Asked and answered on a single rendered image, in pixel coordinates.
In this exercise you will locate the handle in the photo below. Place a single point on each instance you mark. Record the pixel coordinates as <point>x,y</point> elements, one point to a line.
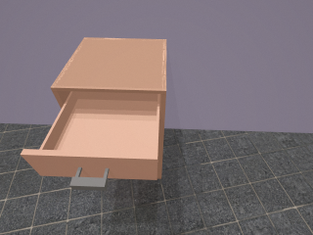
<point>89,183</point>

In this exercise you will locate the drawer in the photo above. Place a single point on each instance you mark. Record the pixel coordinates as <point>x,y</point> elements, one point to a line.
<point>99,130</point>

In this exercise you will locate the cabinet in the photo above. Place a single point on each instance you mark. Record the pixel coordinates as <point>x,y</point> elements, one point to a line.
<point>117,65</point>

